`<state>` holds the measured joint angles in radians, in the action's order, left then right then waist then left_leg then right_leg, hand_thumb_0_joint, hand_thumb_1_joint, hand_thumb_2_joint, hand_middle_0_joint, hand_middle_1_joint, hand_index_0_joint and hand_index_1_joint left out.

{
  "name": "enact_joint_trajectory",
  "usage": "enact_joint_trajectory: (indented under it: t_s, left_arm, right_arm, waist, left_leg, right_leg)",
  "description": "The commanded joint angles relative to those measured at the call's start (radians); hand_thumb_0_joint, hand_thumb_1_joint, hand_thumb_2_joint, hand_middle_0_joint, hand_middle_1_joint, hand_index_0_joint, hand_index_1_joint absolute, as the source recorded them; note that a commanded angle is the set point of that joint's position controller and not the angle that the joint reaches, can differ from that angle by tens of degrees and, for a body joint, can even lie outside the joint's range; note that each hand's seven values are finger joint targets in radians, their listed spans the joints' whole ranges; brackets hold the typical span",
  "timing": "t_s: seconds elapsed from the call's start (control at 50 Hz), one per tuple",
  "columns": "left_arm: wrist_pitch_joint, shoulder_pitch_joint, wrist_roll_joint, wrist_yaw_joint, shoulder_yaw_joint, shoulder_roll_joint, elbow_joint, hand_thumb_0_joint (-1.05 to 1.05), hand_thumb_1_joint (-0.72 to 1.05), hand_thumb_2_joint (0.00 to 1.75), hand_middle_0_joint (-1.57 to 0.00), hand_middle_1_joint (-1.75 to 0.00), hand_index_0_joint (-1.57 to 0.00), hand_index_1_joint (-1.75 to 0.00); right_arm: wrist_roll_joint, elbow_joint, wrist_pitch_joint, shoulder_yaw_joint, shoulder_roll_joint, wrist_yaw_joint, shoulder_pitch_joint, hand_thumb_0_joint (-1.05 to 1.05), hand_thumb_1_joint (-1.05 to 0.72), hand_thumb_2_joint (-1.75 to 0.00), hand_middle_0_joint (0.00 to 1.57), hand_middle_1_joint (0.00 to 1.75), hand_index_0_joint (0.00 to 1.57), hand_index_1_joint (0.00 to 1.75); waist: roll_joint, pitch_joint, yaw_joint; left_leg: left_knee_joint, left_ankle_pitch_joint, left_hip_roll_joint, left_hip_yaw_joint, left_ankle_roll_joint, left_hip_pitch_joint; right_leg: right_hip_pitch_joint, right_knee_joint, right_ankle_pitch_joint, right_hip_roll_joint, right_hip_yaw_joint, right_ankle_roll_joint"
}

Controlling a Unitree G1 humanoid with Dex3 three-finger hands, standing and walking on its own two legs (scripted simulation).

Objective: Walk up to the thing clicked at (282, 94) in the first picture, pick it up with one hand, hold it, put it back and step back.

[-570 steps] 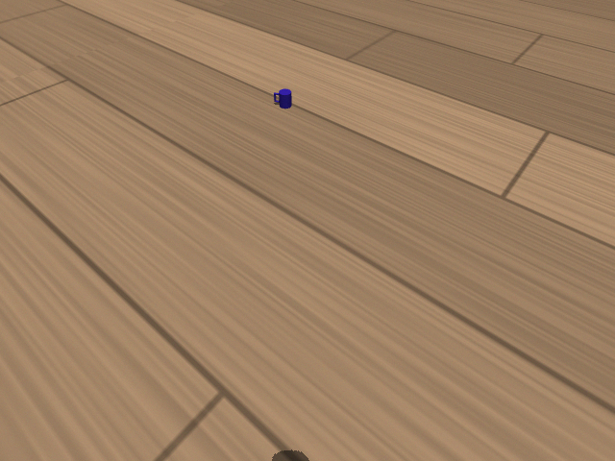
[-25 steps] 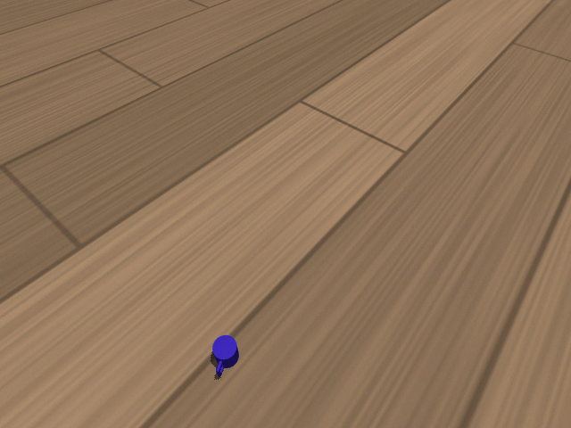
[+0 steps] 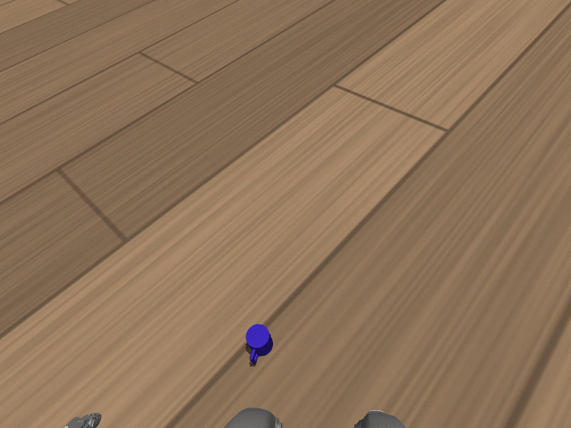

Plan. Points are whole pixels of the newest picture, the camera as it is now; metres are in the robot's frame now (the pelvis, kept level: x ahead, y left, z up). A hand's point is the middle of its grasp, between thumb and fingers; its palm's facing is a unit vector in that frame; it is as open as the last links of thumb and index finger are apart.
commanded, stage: walk up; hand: left
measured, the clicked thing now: (258, 345) +0.45 +0.18 -0.71
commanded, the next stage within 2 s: stand in 0.44 s
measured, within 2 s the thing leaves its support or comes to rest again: neither
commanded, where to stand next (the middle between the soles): +0.06 -0.02 m, yaw -3 degrees
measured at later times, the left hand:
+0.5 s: hand out of the picture +0.08 +0.29 -0.15, palm faces -0.06 -0.94 -0.34, open 7.3 cm
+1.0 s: hand out of the picture +0.10 +0.27 -0.12, palm faces -0.04 -0.94 -0.35, open 7.3 cm
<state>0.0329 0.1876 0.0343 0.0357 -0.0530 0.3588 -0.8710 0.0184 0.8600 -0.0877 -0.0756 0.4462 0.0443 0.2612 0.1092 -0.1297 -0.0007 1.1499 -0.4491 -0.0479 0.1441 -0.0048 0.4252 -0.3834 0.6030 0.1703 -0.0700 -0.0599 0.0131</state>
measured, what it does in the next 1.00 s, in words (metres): steps on the spot: left foot, then right foot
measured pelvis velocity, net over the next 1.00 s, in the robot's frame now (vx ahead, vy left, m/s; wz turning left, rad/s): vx -0.02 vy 0.02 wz -0.01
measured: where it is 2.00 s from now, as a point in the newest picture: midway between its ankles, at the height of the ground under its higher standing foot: outside the picture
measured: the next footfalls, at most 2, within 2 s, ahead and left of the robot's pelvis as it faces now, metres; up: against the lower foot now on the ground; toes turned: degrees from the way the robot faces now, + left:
left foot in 0.12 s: +0.03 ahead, +0.16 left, +0.00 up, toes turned -1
right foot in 0.44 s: +0.06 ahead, -0.09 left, +0.00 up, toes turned -1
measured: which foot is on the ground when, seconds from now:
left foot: up 0.00-0.10, down 0.12-1.00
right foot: down 0.00-0.16, up 0.18-0.42, down 0.44-1.00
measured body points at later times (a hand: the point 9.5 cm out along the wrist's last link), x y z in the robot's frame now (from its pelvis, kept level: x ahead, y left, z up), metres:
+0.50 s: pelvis +0.02 +0.03 +0.00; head +0.05 +0.04 +0.45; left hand +0.08 +0.34 -0.13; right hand +0.08 -0.29 -0.11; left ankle -0.01 +0.16 -0.72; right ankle +0.02 -0.09 -0.72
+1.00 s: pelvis -0.02 +0.02 +0.02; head -0.02 +0.02 +0.47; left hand +0.10 +0.32 -0.10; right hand +0.07 -0.27 -0.11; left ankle -0.01 +0.16 -0.72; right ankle +0.02 -0.09 -0.72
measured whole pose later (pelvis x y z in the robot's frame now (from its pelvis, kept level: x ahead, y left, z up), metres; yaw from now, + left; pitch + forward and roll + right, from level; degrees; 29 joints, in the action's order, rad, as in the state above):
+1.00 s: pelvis -0.02 +0.02 +0.02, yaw -1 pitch -4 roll +0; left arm 0.02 0.06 0.01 -0.01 0.01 0.35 -1.10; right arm 0.01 1.11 0.01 0.00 0.35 0.02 0.09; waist 0.00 -0.06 0.01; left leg 0.34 -0.18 0.02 0.01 -0.03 0.08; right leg -0.15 0.36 0.14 0.00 -0.01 0.01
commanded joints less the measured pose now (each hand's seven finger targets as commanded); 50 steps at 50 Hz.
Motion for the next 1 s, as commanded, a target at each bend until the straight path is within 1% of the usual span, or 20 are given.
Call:
enact_joint_trajectory:
  t_s: [0.0, 0.04, 0.1, 0.12, 0.14, 0.16, 0.18, 0.24, 0.3, 0.36, 0.4, 0.42, 0.44, 0.46, 0.48, 0.52, 0.56, 0.6, 0.76, 0.98]
  left_arm:
    - [0.017, 0.003, 0.014, 0.007, -0.097, 0.308, 0.072, 0.0, 0.9, 0.9, -0.2, -0.3, -0.2, -0.3]
    - [0.003, -0.029, 0.018, -0.007, -0.093, 0.315, 0.082, 0.0, 0.9, 0.9, -0.2, -0.3, -0.2, -0.3]
    - [-0.03, -0.03, -0.009, -0.02, -0.071, 0.282, 0.069, 0.0, 0.9, 0.9, -0.2, -0.3, -0.2, -0.3]
    - [-0.037, -0.017, -0.018, -0.019, -0.052, 0.233, 0.069, 0.0, 0.9, 0.9, -0.2, -0.3, -0.2, -0.3]
    - [-0.038, -0.025, -0.031, -0.017, -0.031, 0.169, 0.084, 0.0, 0.9, 0.9, -0.2, -0.3, -0.2, -0.3]
    - [-0.035, -0.087, -0.025, -0.006, -0.058, 0.269, 0.058, 0.0, 0.9, 0.9, -0.2, -0.3, -0.2, -0.3]
    - [-0.031, -0.081, -0.025, -0.009, -0.065, 0.296, 0.037, 0.0, 0.9, 0.9, -0.2, -0.3, -0.2, -0.3]
    - [-0.021, 0.053, -0.043, -0.021, -0.046, 0.23, -0.032, 0.0, 0.9, 0.9, -0.2, -0.3, -0.2, -0.3]
    - [-0.009, -0.039, -0.027, -0.033, -0.037, 0.229, -0.018, 0.0, 0.9, 0.9, -0.2, -0.3, -0.2, -0.3]
    - [0.005, -0.025, -0.014, -0.038, -0.036, 0.23, -0.012, 0.0, 0.9, 0.9, -0.2, -0.3, -0.2, -0.3]
    - [0.013, 0.014, -0.008, -0.04, -0.036, 0.217, -0.026, 0.0, 0.9, 0.9, -0.2, -0.3, -0.2, -0.3]
    - [0.033, 0.012, -0.032, -0.033, -0.012, 0.201, -0.046, 0.0, 0.9, 0.9, -0.2, -0.3, -0.2, -0.3]
    - [0.042, 0.091, -0.02, -0.024, -0.034, 0.299, -0.061, 0.0, 0.9, 0.9, -0.2, -0.3, -0.2, -0.3]
    - [0.039, 0.067, -0.026, -0.019, -0.038, 0.324, -0.085, 0.0, 0.9, 0.9, -0.2, -0.3, -0.2, -0.3]
    - [0.035, 0.012, -0.027, -0.022, -0.023, 0.316, -0.085, 0.0, 0.9, 0.9, -0.2, -0.3, -0.2, -0.3]
    - [0.021, -0.067, -0.039, -0.028, -0.002, 0.242, -0.074, 0.0, 0.9, 0.9, -0.2, -0.3, -0.2, -0.3]
    - [0.018, -0.06, -0.046, -0.025, 0.016, 0.205, -0.076, 0.0, 0.9, 0.9, -0.2, -0.3, -0.2, -0.3]
    - [0.013, -0.04, -0.039, -0.021, 0.014, 0.22, -0.098, 0.0, 0.9, 0.9, -0.2, -0.3, -0.2, -0.3]
    - [0.002, -0.162, -0.035, -0.026, 0.019, 0.207, -0.135, 0.0, 0.9, 0.9, -0.2, -0.3, -0.2, -0.3]
    - [0.011, -0.192, -0.025, -0.035, 0.011, 0.231, -0.183, 0.0, 0.9, 0.9, -0.2, -0.3, -0.2, -0.3]
  right_arm:
    - [-0.001, -0.021, 0.037, -0.043, 0.151, -0.01, 0.094, 0.0, -0.9, -0.9, 0.2, 0.3, 0.2, 0.3]
    - [-0.008, 0.002, 0.055, -0.033, 0.147, -0.011, 0.094, 0.0, -0.9, -0.9, 0.2, 0.3, 0.2, 0.3]
    - [0.01, 0.058, 0.072, -0.043, 0.149, -0.024, 0.157, 0.0, -0.9, -0.9, 0.2, 0.3, 0.2, 0.3]
    - [0.017, 0.058, 0.079, -0.047, 0.175, -0.031, 0.159, 0.0, -0.9, -0.9, 0.2, 0.3, 0.2, 0.3]
    - [0.037, 0.01, 0.086, -0.055, 0.259, -0.037, 0.09, 0.0, -0.9, -0.9, 0.2, 0.3, 0.2, 0.3]
    - [0.019, -0.015, 0.09, -0.059, 0.327, -0.038, 0.002, 0.0, -0.9, -0.9, 0.2, 0.3, 0.2, 0.3]
    - [0.021, -0.033, 0.095, -0.05, 0.294, -0.042, -0.088, 0.0, -0.9, -0.9, 0.2, 0.3, 0.2, 0.3]
    - [0.019, -0.022, 0.127, -0.017, 0.186, -0.053, -0.106, 0.0, -0.9, -0.9, 0.2, 0.3, 0.2, 0.3]
    - [0.017, 0.021, 0.141, -0.037, 0.225, -0.048, 0.005, 0.0, -0.9, -0.9, 0.2, 0.3, 0.2, 0.3]
    - [0.012, 0.013, 0.139, -0.045, 0.245, -0.05, 0.043, 0.0, -0.9, -0.9, 0.2, 0.3, 0.2, 0.3]
    - [0.001, 0.007, 0.136, -0.04, 0.235, -0.052, 0.041, 0.0, -0.9, -0.9, 0.2, 0.3, 0.2, 0.3]
    - [-0.018, 0.018, 0.129, -0.007, 0.116, -0.053, -0.062, 0.0, -0.9, -0.9, 0.2, 0.3, 0.2, 0.3]
    - [-0.035, -0.01, 0.129, 0.006, 0.059, -0.06, -0.04, 0.0, -0.9, -0.9, 0.2, 0.3, 0.2, 0.3]
    - [-0.034, -0.017, 0.126, 0.002, 0.087, -0.07, -0.084, 0.0, -0.9, -0.9, 0.2, 0.3, 0.2, 0.3]
    - [-0.032, 0.001, 0.128, 0.01, 0.088, -0.076, -0.079, 0.0, -0.9, -0.9, 0.2, 0.3, 0.2, 0.3]
    - [-0.027, 0.051, 0.136, -0.005, 0.139, -0.07, -0.061, 0.0, -0.9, -0.9, 0.2, 0.3, 0.2, 0.3]
    - [-0.016, 0.069, 0.135, -0.003, 0.147, -0.061, -0.099, 0.0, -0.9, -0.9, 0.2, 0.3, 0.2, 0.3]
    - [-0.014, 0.086, 0.132, 0.004, 0.137, -0.067, -0.085, 0.0, -0.9, -0.9, 0.2, 0.3, 0.2, 0.3]
    - [-0.019, 0.142, 0.111, 0.028, 0.115, -0.054, -0.2, 0.0, -0.9, -0.9, 0.2, 0.3, 0.2, 0.3]
    - [-0.008, 0.209, 0.118, 0.025, 0.101, -0.033, -0.214, 0.0, -0.9, -0.9, 0.2, 0.3, 0.2, 0.3]
  waist:
    - [-0.363, 0.165, -0.032]
    - [-0.4, 0.151, -0.028]
    - [-0.227, 0.121, 0.018]
    - [-0.077, 0.09, 0.02]
    - [0.163, 0.04, 0.02]
    - [0.098, -0.036, 0.047]
    - [0.047, -0.109, 0.01]
    - [0.017, -0.01, -0.037]
    - [0.081, 0.067, 0.041]
    - [0.102, 0.094, 0.045]
    - [0.07, 0.123, 0.019]
    - [0.023, 0.149, -0.023]
    - [-0.184, 0.266, -0.031]
    - [-0.151, 0.256, -0.022]
    - [-0.145, 0.208, 0.01]
    - [-0.146, 0.196, 0.021]
    - [-0.14, 0.226, 0.007]
    - [-0.175, 0.24, 0.007]
    - [-0.149, 0.143, 0.012]
    - [-0.133, 0.083, 0.006]
  left_leg:
    - [-0.252, -0.07, 0.036, -0.085, -0.021, 0.012]
    - [-0.422, -0.115, 0.041, -0.155, -0.01, -0.082]
    - [-0.619, 0.112, 0.01, -0.201, 0.013, -0.289]
    - [-0.738, -0.02, 0.069, -0.05, 0.037, -0.262]
    - [-0.922, -0.29, 0.307, 0.376, 0.106, -0.163]
    - [-0.998, -0.467, 0.409, 0.504, 0.221, 0.114]
    - [-0.993, -0.416, 0.407, 0.452, 0.236, 0.233]
    - [-0.796, 0.133, 0.236, 0.115, 0.147, -0.107]
    - [-0.748, 0.222, 0.271, 0.133, 0.172, -0.277]
    - [-0.703, 0.352, 0.309, 0.121, 0.214, -0.336]
    - [-0.606, 0.527, 0.283, 0.069, 0.196, -0.356]
    - [-0.53, 0.683, 0.217, 0.012, 0.091, -0.208]
    - [-0.373, 0.468, 0.123, -0.073, 0.021, -0.12]
    - [-0.439, 0.289, 0.091, -0.12, 0.011, -0.092]
    - [-0.559, 0.26, 0.11, -0.108, 0.02, -0.192]
    - [-0.651, 0.418, 0.132, -0.075, 0.042, -0.275]
    - [-0.657, 0.654, 0.156, -0.068, 0.046, -0.35]
    - [-0.658, 0.745, 0.164, -0.084, 0.042, -0.392]
    - [-0.823, 0.38, 0.158, -0.066, 0.02, -0.328]
    - [-0.877, 0.187, 0.147, -0.064, 0.015, -0.293]
  right_leg:
    - [0.151, -0.251, 0.422, -0.17, 0.221, 0.164]
    - [0.08, -0.218, 0.426, -0.171, 0.209, 0.168]
    - [-0.112, -0.055, 0.463, -0.126, 0.148, 0.1]
    - [-0.166, 0.091, 0.478, -0.072, 0.101, 0.061]
    - [-0.287, 0.284, 0.447, 0.053, 0.05, 0.004]
    - [-0.151, 0.372, 0.412, 0.055, 0.169, 0.009]
    - [-0.065, 0.417, 0.367, 0.039, 0.183, 0.013]
    - [-0.128, 0.326, 0.229, 0.059, 0.173, 0.015]
    - [-0.104, 0.156, 0.293, 0.051, 0.107, -0.001]
    - [-0.058, 0.062, 0.322, 0.068, 0.053, 0.014]
    - [0.026, -0.112, 0.222, 0.085, 0.03, 0.037]
    - [0.258, -0.236, -0.214, -0.028, 0.169, 0.031]
    - [0.431, -0.168, -0.539, -0.177, 0.342, 0.088]
    - [0.417, -0.095, -0.694, -0.224, 0.386, 0.189]
    - [0.282, -0.088, -0.634, -0.21, 0.35, 0.195]
    - [0.239, -0.089, -0.451, -0.117, 0.22, 0.108]
    - [0.255, -0.09, -0.476, -0.048, 0.152, 0.049]
    - [0.27, -0.075, -0.596, -0.052, 0.154, 0.051]
    - [0.257, -0.269, -0.152, -0.054, 0.173, 0.019]
    - [0.177, -0.401, 0.211, -0.062, 0.209, 0.002]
